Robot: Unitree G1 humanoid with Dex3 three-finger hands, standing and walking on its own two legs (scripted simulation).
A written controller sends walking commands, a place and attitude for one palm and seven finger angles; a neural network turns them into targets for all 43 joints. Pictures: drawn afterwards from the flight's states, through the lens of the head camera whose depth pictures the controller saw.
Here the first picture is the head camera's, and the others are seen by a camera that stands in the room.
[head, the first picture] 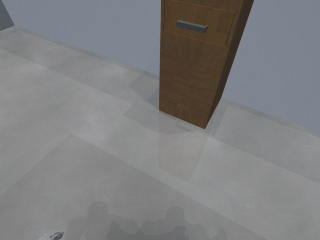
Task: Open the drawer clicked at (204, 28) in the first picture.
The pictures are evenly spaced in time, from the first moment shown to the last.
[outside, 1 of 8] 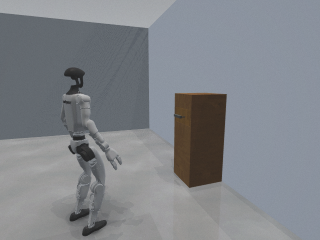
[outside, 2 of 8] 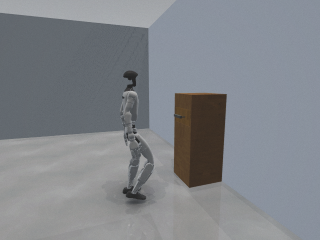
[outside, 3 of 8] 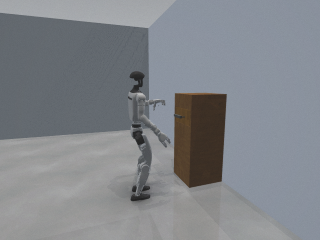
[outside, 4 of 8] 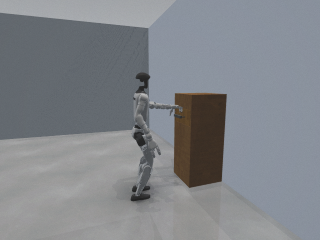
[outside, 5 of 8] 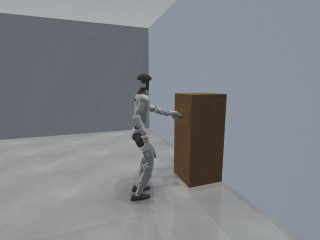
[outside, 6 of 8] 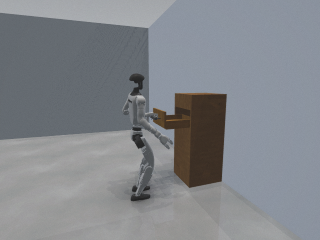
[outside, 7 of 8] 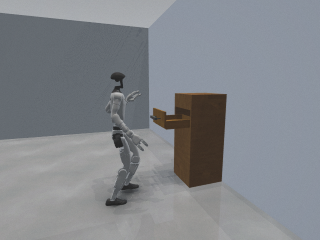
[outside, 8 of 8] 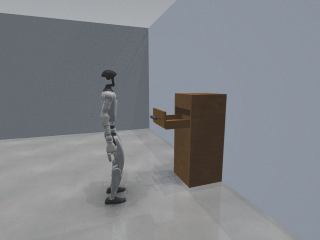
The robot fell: no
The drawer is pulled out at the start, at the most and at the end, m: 0.00 0.30 0.30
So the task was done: yes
